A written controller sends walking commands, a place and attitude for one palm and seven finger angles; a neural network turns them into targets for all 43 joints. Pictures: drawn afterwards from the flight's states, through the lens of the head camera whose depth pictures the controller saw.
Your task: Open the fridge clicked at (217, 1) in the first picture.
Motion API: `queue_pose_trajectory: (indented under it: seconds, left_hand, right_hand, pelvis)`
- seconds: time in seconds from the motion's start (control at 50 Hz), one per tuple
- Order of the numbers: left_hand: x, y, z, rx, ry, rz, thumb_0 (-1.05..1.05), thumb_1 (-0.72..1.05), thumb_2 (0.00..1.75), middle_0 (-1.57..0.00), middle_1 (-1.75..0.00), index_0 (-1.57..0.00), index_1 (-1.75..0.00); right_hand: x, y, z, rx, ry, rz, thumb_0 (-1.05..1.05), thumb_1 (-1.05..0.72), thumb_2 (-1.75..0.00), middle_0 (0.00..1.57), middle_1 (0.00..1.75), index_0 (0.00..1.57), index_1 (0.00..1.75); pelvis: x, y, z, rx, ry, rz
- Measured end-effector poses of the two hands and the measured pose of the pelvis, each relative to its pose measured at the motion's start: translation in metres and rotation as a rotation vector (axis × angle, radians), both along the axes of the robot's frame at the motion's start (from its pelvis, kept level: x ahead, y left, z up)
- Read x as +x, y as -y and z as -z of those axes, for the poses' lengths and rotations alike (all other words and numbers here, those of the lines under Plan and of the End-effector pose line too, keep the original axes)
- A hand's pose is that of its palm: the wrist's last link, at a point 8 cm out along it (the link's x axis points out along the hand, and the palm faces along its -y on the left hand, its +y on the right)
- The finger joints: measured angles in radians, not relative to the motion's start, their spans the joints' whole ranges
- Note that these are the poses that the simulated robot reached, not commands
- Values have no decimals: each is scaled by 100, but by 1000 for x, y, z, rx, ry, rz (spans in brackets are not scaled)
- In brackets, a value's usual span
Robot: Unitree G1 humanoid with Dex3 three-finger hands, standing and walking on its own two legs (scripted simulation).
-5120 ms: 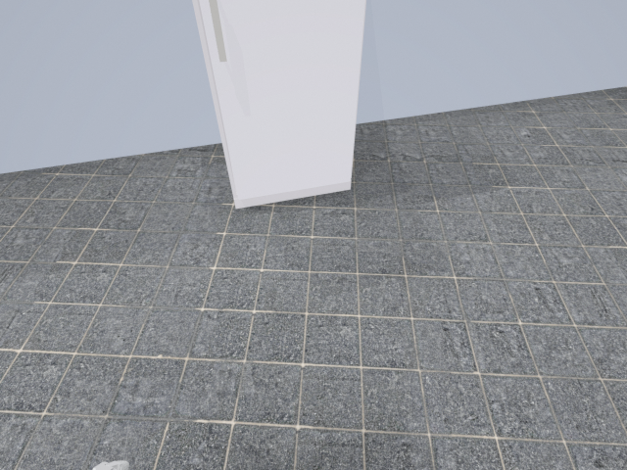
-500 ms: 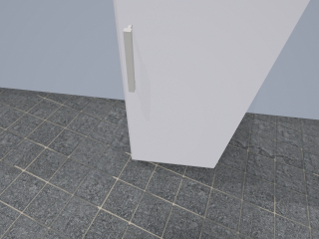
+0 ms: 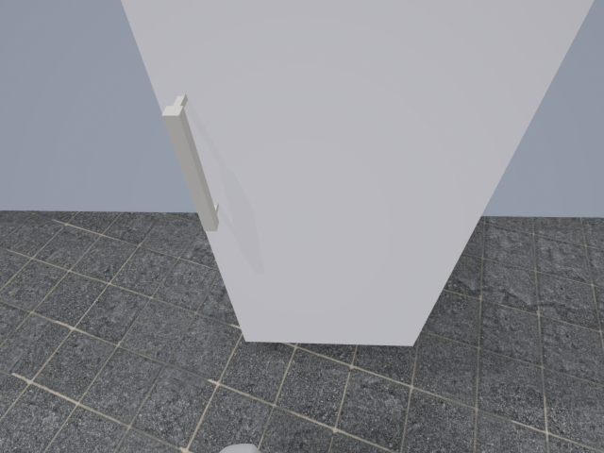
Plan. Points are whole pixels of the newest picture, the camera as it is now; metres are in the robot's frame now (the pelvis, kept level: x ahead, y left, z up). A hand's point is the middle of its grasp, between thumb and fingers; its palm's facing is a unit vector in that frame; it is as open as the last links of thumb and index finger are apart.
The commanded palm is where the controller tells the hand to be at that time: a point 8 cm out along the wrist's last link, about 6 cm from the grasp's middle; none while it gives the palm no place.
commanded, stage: come to a stop and stand still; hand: left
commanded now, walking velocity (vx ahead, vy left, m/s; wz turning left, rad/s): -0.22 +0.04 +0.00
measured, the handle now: (198, 169) +0.51 +0.19 +0.09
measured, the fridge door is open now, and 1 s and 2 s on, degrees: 0 0 0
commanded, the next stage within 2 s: look again from close up in 1.38 s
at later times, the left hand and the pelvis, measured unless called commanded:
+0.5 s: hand out of the picture +0.01 +0.20 -0.18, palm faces +0.01 -0.97 -0.24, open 7.4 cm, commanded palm none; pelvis -0.01 +0.01 -0.01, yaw -2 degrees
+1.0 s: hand out of the picture +0.00 +0.19 -0.19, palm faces -0.03 -0.98 -0.18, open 7.4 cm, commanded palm none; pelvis -0.01 +0.03 -0.01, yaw -1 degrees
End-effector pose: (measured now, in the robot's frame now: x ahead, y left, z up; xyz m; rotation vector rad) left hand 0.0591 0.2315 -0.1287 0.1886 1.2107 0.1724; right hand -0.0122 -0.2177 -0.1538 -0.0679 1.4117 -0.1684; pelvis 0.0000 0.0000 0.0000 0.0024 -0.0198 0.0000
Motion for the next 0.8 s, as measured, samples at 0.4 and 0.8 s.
queue_pose_trajectory:
  seconds: [0.4, 0.8]
  left_hand:
    - [-39, -27, 17, -31, -159, -28, 0, 91, 90, -20, -30, -20, -30]
    - [-70, 18, 25, -86, -172, -10, 1, 91, 90, -20, -30, -20, -30]
  right_hand:
    - [87, -11, -18, -77, 202, -48, 0, -92, -89, 20, 30, 20, 30]
    - [-54, 4, -6, -48, -81, 38, 0, -91, -89, 20, 30, 20, 30]
  pelvis:
    - [-1, -24, 2, -9, -1, 35]
    - [-18, -2, 4, -20, 25, 21]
